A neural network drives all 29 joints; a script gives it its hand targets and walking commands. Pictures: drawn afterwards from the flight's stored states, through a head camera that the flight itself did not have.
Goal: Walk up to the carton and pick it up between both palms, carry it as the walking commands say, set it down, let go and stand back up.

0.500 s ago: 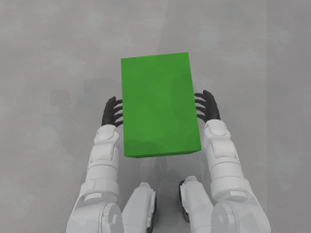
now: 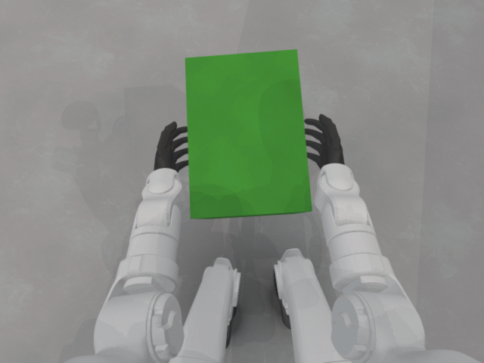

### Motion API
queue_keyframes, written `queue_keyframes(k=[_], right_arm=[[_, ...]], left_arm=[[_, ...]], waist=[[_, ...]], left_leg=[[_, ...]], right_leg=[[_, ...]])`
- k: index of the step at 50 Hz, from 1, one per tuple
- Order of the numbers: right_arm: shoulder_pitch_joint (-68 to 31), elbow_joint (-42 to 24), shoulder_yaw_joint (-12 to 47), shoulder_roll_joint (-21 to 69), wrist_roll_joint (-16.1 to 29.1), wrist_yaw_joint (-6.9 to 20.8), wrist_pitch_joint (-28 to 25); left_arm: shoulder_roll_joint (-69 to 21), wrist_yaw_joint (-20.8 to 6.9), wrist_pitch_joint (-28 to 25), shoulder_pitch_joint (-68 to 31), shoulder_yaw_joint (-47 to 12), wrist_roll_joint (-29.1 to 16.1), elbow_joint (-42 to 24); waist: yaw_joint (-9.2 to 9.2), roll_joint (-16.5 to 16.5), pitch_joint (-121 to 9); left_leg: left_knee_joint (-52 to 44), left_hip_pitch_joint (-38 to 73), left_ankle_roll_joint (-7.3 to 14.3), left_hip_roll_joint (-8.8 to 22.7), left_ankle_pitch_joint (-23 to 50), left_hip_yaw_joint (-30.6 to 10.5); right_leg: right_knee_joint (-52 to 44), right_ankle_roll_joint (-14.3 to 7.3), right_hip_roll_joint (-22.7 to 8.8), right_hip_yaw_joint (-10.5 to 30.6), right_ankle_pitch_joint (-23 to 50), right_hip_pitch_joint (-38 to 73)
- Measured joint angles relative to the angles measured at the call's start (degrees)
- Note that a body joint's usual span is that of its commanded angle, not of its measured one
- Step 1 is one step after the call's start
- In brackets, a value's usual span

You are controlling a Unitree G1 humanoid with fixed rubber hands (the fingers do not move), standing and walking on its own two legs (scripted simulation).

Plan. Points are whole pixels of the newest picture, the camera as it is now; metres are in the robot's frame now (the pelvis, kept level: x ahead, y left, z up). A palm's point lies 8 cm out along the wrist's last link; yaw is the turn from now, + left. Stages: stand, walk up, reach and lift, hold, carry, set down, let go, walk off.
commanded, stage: set down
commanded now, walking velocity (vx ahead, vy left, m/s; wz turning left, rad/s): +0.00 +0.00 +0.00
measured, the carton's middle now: (247, 147) +0.46 +0.02 -0.14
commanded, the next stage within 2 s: none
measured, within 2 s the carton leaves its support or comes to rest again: neither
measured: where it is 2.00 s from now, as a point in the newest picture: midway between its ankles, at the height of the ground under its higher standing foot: (256, 317)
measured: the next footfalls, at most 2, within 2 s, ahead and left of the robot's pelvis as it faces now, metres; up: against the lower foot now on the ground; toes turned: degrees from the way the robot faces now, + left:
none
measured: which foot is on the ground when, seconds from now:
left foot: down 0.00-1.00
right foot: down 0.00-1.00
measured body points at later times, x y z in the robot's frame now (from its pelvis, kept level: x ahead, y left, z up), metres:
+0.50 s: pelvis -0.02 -0.01 -0.08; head +0.24 +0.00 +0.28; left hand +0.44 +0.16 -0.18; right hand +0.46 -0.12 -0.17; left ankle +0.03 +0.10 -0.58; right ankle +0.09 -0.12 -0.58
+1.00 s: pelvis -0.05 +0.00 -0.14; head +0.29 +0.01 +0.16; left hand +0.48 +0.16 -0.27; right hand +0.49 -0.11 -0.27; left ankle +0.03 +0.10 -0.58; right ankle +0.09 -0.12 -0.58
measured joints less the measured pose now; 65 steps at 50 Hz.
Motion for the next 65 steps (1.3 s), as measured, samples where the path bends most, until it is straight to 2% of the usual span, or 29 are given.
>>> queue_keyframes(k=[19,38,49,53,56,58,62,65], right_arm=[[-9.8,2.6,-1.3,-2.8,1.6,-0.8,1.9],[-20.3,3.5,-3.7,-4.9,1.7,-1.4,5.3],[-27.3,3.2,-4.5,-7.3,2.6,-1.3,5.7],[-32.0,1.2,-4.4,-8.9,3.3,-1.3,5.9],[-37.0,-2.0,-4.0,-10.8,4.8,-1.4,6.5],[-37.2,-3.9,-3.4,-11.4,6.5,-1.7,6.9],[-37.4,-3.0,-1.7,-12.6,8.7,-2.9,9.3],[-37.2,-4.6,0.7,-14.1,10.7,-3.7,11.6]], left_arm=[[2.9,0.5,1.5,-9.8,0.6,-0.4,3.1],[6.2,0.5,4.7,-20.7,1.3,-0.3,5.1],[8.1,0.9,5.5,-28.2,1.3,-0.8,4.9],[9.8,1.2,5.9,-33.4,0.4,-2.2,3.2],[11.8,1.9,6.6,-38.8,-1.2,-4.2,0.4],[12.4,2.6,7.1,-39.1,-2.5,-6.2,-1.4],[13.9,3.6,9.4,-39.7,-5.0,-8.3,-0.1],[14.8,4.6,10.5,-39.3,-7.6,-9.9,-1.3]], waist=[[-0.32,-0.9,2.2],[-1.4,-0.7,7.0],[-1.3,-0.6,15.7],[-1.2,-0.4,25.2],[-1.09,0.0,36.9],[-1.05,0.4,37.5],[-1.37,0.4,36.5],[-1.72,0.4,36.6]], left_leg=[[12.3,-13.1,-0.9,-1.0,-2.7,0.6],[23.6,-25.1,-1.5,-2.6,-3.9,1.0],[28.8,-28.2,-1.7,-3.2,-4.4,1.4],[30.9,-26.4,-1.9,-3.6,-4.5,1.3],[32.6,-22.4,-2.0,-3.8,-4.7,1.2],[33.9,-24.8,-2.2,-3.9,-4.7,0.9],[36.7,-28.3,-2.4,-3.9,-5.3,1.0],[38.3,-28.7,-2.3,-4.0,-6.1,1.1]], right_leg=[[12.2,0.7,1.5,0.4,-2.0,-13.4],[23.0,1.7,1.9,0.0,-3.0,-25.2],[28.0,2.4,2.1,-0.2,-3.4,-28.1],[29.9,2.5,1.9,-0.6,-3.6,-26.2],[31.4,2.6,1.9,-0.9,-3.9,-22.1],[32.4,2.6,1.9,-1.3,-3.7,-24.3],[34.9,2.7,2.1,-1.8,-4.0,-27.9],[36.4,2.7,2.1,-2.0,-4.7,-28.4]])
